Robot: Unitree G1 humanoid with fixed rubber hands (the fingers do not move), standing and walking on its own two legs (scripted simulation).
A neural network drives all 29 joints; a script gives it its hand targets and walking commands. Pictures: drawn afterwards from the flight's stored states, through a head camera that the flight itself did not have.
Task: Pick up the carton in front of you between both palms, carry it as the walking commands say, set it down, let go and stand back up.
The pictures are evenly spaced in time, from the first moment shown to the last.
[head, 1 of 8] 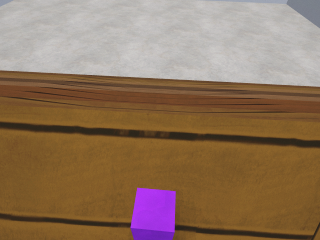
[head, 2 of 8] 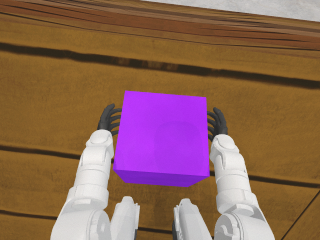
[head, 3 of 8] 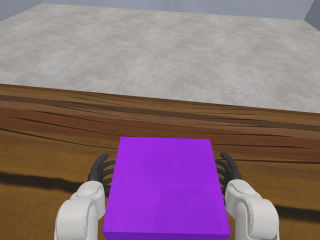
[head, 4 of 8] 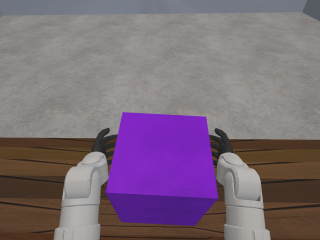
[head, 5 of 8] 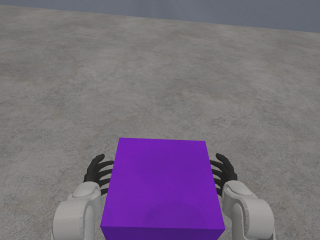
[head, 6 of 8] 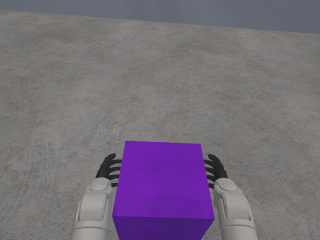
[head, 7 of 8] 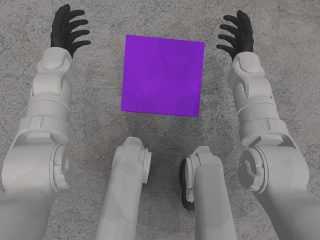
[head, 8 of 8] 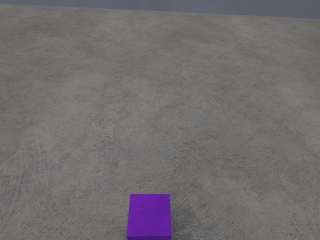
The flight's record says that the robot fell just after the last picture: no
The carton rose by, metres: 0.70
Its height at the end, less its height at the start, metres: -1.28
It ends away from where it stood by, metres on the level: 6.13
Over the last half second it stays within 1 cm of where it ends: yes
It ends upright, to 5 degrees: yes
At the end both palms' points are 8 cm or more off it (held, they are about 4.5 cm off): yes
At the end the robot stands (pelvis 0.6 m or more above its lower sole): yes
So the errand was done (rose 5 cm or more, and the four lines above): yes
